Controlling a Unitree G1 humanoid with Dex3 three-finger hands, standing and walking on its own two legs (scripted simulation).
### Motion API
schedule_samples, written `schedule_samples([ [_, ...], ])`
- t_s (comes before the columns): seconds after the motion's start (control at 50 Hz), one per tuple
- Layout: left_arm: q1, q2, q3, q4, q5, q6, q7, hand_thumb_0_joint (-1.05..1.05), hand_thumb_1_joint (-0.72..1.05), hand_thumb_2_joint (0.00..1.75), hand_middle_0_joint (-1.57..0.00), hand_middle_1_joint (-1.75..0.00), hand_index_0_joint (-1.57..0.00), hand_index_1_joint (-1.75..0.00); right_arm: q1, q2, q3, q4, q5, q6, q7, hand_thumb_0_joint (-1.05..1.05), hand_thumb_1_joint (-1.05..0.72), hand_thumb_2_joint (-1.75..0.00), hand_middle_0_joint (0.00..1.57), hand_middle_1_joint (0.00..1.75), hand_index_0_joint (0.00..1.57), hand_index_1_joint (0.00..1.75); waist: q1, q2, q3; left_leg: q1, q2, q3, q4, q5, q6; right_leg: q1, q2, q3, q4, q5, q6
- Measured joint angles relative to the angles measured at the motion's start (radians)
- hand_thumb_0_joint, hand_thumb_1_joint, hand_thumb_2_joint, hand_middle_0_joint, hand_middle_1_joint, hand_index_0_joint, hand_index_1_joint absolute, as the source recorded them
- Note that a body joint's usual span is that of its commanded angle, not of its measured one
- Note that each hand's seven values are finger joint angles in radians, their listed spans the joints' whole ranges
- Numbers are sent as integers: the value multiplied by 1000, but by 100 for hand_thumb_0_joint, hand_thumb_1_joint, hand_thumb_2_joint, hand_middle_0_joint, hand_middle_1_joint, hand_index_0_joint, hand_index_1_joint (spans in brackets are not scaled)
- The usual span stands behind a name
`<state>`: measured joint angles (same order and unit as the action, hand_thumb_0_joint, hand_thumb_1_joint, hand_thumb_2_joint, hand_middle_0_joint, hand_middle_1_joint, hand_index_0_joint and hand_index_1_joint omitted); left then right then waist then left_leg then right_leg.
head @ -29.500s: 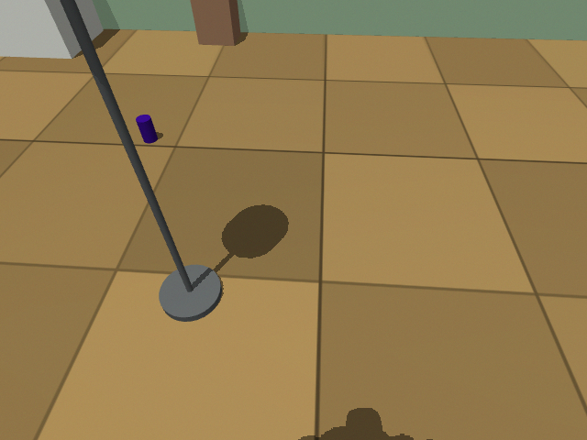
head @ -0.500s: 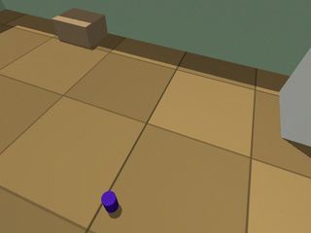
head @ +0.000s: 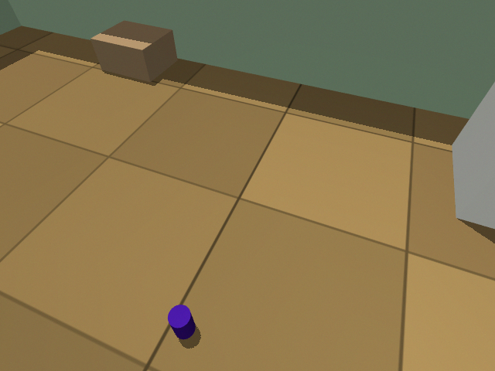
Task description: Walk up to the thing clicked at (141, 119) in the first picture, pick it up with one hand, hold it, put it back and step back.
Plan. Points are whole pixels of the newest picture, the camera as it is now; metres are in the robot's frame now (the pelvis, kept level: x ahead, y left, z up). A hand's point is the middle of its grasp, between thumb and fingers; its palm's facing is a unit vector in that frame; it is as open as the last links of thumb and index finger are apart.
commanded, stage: walk up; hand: left
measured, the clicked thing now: (182, 322) +0.43 +0.24 -0.71
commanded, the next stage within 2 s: none
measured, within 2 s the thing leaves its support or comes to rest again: neither
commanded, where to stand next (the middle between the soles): +0.04 -0.01 m, yaw +3 degrees
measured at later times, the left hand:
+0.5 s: hand out of the picture +0.07 +0.25 -0.15, palm faces -0.04 -0.94 -0.35, open 7.3 cm
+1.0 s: hand out of the picture +0.03 +0.29 -0.15, palm faces +0.10 -0.82 -0.57, open 7.3 cm
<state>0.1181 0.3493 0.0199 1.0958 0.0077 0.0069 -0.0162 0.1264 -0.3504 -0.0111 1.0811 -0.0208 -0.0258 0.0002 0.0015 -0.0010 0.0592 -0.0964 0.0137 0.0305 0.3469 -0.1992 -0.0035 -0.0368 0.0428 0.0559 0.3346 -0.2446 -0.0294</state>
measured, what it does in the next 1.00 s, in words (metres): steps on the spot: right foot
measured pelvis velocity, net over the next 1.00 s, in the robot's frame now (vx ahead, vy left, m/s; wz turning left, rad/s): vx -0.04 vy -0.03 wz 0.13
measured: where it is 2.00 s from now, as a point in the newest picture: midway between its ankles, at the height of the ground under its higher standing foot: outside the picture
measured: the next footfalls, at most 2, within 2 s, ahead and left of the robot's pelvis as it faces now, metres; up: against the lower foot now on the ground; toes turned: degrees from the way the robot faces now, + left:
right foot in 0.62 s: +0.12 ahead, -0.20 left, +0.00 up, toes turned -2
left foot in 1.06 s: -0.03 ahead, +0.17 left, +0.00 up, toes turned +7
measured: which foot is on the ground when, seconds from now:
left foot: down 0.00-0.62, up 0.64-1.00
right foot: down 0.00-0.40, up 0.42-0.60, down 0.62-1.00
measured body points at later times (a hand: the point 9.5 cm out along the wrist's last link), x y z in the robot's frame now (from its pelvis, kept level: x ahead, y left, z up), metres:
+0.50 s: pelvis +0.00 -0.02 -0.01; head +0.00 -0.02 +0.44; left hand +0.08 +0.30 -0.13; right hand +0.04 -0.34 -0.13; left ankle +0.00 +0.12 -0.75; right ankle -0.03 -0.13 -0.72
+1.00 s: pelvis -0.04 -0.03 -0.04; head +0.02 -0.06 +0.40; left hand +0.02 +0.33 -0.11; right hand +0.09 -0.35 -0.17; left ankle -0.07 +0.15 -0.71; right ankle +0.08 -0.20 -0.75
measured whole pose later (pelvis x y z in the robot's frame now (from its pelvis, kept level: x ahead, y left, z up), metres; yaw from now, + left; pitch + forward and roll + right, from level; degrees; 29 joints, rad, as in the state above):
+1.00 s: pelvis -0.04 -0.03 -0.04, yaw +7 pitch -3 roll -1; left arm 0.19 0.42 0.07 0.85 0.03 -0.05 0.06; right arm 0.23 -0.49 -0.12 0.80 -0.08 0.12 0.08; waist 0.00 0.12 0.16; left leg -0.42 0.04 -0.15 1.06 -0.54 -0.01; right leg -0.44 -0.15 -0.08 0.72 -0.22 0.03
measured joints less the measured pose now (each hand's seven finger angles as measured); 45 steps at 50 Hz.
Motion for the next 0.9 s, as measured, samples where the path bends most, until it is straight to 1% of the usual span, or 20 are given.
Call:
schedule_samples([
  [0.36,11,-5,3,9,1,-1,-1,0,91,90,-20,-30,-21,-30,17,-2,-3,18,-2,1,-2,1,-90,-90,20,29,20,30,-4,-1,-6,-2,8,-1,-6,11,-6,-2,8,-1,-7,13,-6],
  [0.38,13,-2,9,1,8,3,-7,0,91,90,-20,-30,-21,-30,21,0,-6,12,0,-3,-2,1,-90,-90,20,29,20,30,-3,-4,-7,-7,7,1,2,7,-2,-13,7,1,12,4,-8],
  [0.4,17,5,15,-9,15,9,-16,0,90,90,-20,-30,-21,-30,32,1,-11,2,2,-12,-3,1,-90,-90,20,29,20,30,0,-12,-7,-11,2,7,14,-2,4,-35,2,0,60,-31,-14],
  [0.44,27,22,29,-26,29,25,-31,0,90,90,-20,-30,-21,-30,57,2,-25,-19,0,-33,-7,1,-90,-90,21,30,20,30,4,-31,-7,-11,-4,25,29,-17,12,-113,-11,-4,241,-154,-15],
  [0.48,37,40,42,-42,36,36,-44,0,91,90,-20,-30,-21,-30,90,-4,-37,-36,-3,-45,-13,1,-90,-90,21,30,20,30,-6,-39,-1,-4,-2,27,34,-26,17,-193,-24,-8,411,-211,-11],
  [0.5,41,49,48,-52,35,38,-50,0,91,90,-20,-30,-21,-30,108,-9,-43,-42,-6,-48,-15,1,-90,-90,21,30,20,30,-12,-41,4,1,2,22,34,-28,18,-224,-34,-8,463,-224,-10],
  [0.52,44,58,52,-62,33,37,-56,0,91,90,-20,-30,-21,-30,128,-17,-47,-45,-9,-49,-16,1,-90,-90,21,30,20,30,-16,-41,10,6,7,16,35,-31,18,-248,-49,-6,484,-232,-9],
  [0.56,52,73,56,-81,23,23,-61,0,91,90,-20,-30,-21,-30,158,-36,-51,-47,-17,-40,-10,1,-90,-90,21,30,20,30,-17,-37,24,13,23,9,45,-42,7,-274,-81,-4,441,-225,-7],
  [0.58,57,77,56,-85,17,10,-57,0,91,90,-20,-30,-21,-30,165,-47,-52,-47,-21,-28,-5,1,-90,-90,21,30,20,30,-18,-30,33,10,36,5,65,-53,-6,-272,-94,-5,380,-188,1],
  [0.6,64,79,54,-88,10,-6,-48,0,91,90,-20,-30,-21,-30,167,-57,-53,-50,-24,-8,1,1,-90,-90,21,30,20,30,-19,-22,42,-2,49,0,104,-74,-18,-261,-102,-10,302,-112,17],
  [0.62,73,83,55,-94,3,-22,-32,0,91,90,-20,-30,-21,-30,166,-66,-55,-61,-28,19,8,1,-90,-90,21,30,20,30,-20,-17,52,-28,59,-4,170,-108,-18,-249,-109,-18,231,-1,45],
  [0.64,78,80,59,-99,-2,-33,-11,0,91,90,-20,-30,-21,-30,157,-76,-58,-76,-32,49,14,1,-90,-90,21,30,20,30,-20,-3,68,-67,62,-32,262,-166,-4,-256,-101,-29,229,94,67],
  [0.66,79,67,59,-104,0,-34,11,0,91,90,-20,-30,-21,-30,144,-89,-64,-92,-33,76,16,1,-90,-90,21,30,20,30,-23,24,85,-116,46,-91,362,-234,5,-270,-85,-42,255,83,68],
  [0.68,79,50,55,-110,4,-29,26,0,91,90,-20,-30,-21,-30,134,-100,-72,-110,-31,98,17,1,-90,-90,20,29,20,30,-24,51,98,-166,19,-141,461,-284,9,-280,-73,-52,267,64,62],
  [0.7,78,36,48,-118,8,-22,36,0,91,90,-20,-30,-21,-30,125,-108,-81,-129,-27,114,19,1,-90,-90,20,29,20,30,-23,70,109,-214,-12,-169,554,-317,12,-288,-69,-57,267,55,57],
  [0.72,74,25,42,-126,11,-16,42,0,91,90,-20,-30,-21,-30,116,-113,-88,-147,-25,124,22,1,-91,-90,20,29,20,30,-23,84,121,-258,-40,-179,640,-336,14,-294,-71,-62,262,55,52],
  [0.76,65,11,38,-144,10,-9,49,0,90,90,-20,-30,-21,-30,106,-120,-97,-176,-25,130,30,1,-91,-90,20,29,20,30,-23,104,138,-328,-73,-180,773,-330,11,-303,-78,-73,249,64,48],
  [0.8,58,8,38,-166,10,-9,55,0,90,90,-20,-30,-21,-30,109,-123,-101,-200,-31,134,38,1,-91,-90,20,29,20,30,-20,119,139,-372,-82,-180,862,-309,3,-319,-88,-87,250,69,47],
  [0.84,54,11,42,-187,10,-17,61,0,90,90,-20,-30,-21,-31,118,-125,-105,-221,-40,139,45,1,-91,-90,20,29,20,30,-17,128,132,-389,-75,-189,912,-288,-1,-337,-103,-102,269,62,48],
  [0.9,54,25,48,-217,11,-35,71,0,90,90,-21,-30,-21,-31,124,-126,-108,-246,-53,148,57,1,-91,-90,20,29,20,30,-13,133,119,-375,-43,-207,885,-274,-5,-360,-133,-122,310,45,55],
])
